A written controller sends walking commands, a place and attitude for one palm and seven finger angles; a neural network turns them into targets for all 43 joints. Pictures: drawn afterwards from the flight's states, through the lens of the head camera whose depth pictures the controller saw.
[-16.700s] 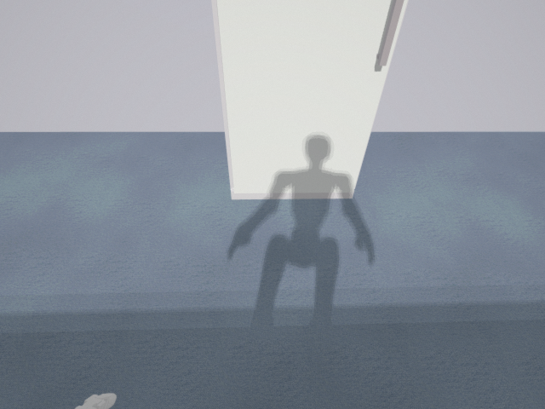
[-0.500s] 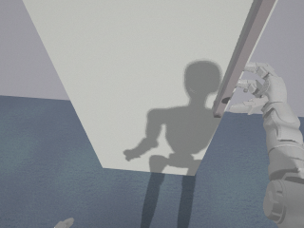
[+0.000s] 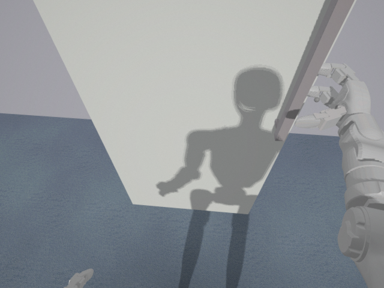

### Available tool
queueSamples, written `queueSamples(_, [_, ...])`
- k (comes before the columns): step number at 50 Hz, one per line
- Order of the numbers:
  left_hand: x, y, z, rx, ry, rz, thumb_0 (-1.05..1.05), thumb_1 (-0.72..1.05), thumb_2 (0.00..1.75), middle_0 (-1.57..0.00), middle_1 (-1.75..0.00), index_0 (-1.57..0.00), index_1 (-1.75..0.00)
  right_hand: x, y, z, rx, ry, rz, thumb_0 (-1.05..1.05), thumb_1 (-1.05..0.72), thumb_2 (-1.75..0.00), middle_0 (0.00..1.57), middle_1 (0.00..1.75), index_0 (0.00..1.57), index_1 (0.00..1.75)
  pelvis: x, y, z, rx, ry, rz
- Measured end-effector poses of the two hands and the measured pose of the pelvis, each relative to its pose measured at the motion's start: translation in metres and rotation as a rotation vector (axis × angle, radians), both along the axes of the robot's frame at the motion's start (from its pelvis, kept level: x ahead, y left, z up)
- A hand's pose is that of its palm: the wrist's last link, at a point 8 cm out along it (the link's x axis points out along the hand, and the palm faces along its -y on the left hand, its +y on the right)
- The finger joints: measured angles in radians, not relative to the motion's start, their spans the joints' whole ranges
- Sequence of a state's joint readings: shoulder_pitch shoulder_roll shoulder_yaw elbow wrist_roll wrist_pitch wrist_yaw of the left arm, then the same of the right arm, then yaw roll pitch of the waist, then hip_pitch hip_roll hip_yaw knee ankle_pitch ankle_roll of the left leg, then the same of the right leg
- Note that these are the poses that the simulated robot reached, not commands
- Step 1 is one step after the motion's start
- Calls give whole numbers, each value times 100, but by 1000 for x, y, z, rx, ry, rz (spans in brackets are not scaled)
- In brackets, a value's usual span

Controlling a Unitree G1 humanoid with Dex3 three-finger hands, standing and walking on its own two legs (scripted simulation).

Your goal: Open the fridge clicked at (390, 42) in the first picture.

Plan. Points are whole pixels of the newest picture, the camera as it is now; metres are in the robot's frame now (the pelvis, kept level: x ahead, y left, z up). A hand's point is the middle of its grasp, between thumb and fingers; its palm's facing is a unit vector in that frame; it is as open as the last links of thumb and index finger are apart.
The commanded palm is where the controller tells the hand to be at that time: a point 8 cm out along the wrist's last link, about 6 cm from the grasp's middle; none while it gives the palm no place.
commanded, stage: feel for the door with the fingertips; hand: right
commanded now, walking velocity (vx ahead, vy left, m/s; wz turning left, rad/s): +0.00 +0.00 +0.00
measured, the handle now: (316, 42) +0.52 -0.16 +0.25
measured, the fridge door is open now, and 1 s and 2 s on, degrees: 0 0 0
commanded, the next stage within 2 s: slide the fingers in behind the handle in 0.08 s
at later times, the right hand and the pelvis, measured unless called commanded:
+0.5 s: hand (313, 99) +0.48 -0.18 +0.15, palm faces +0.00 +1.00 +0.01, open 13.9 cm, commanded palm +0.46 -0.23 +0.15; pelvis +0.01 -0.01 +0.00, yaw +1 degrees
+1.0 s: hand (302, 100) +0.47 -0.16 +0.16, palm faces -0.01 +1.00 -0.01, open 14.0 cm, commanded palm +0.45 -0.21 +0.15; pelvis +0.01 -0.01 +0.00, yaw +0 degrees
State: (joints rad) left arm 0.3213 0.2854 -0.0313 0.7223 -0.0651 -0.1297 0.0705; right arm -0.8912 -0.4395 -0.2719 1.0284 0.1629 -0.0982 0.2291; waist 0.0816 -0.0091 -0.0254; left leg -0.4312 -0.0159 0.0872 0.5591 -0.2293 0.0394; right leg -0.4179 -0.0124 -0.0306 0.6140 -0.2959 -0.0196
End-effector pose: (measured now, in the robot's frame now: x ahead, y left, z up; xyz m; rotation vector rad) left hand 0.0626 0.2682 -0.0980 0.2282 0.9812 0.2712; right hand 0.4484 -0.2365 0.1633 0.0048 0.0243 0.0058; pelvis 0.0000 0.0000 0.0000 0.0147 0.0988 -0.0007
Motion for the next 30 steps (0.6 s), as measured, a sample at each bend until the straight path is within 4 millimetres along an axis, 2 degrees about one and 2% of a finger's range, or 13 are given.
queueSamples(6, [-20, 0, -2, 5, 40, 28, 1, 91, 90, -20, -30, -20, -30, 14, 1, -6, -1, 13, -6, -1, 50, -30, 30, 120, 32, 122, 2, -3, -2, 0, 26, 11])
queueSamples(15, [-42, -8, -4, -10, 97, 64, 1, 91, 90, -20, -30, -20, -30, 16, -2, -8, -12, -16, 1, -2, 50, -30, 34, 123, 35, 123, 7, -8, -2, 5, 31, 22])
queueSamples(21, [-36, -15, -4, -22, 74, 70, 1, 91, 90, -20, -30, -20, -30, 13, 1, -7, -1, -16, 10, -2, 50, -30, 32, 122, 32, 122, 11, -13, 0, 7, 20, 25])
queueSamples(30, [-9, -22, -1, -27, 14, 32, 1, 91, 90, -20, -30, -20, -30, 9, 4, -9, -12, -18, 7, -2, 50, -30, 31, 121, 31, 121, 12, -16, 0, 7, 13, 23])
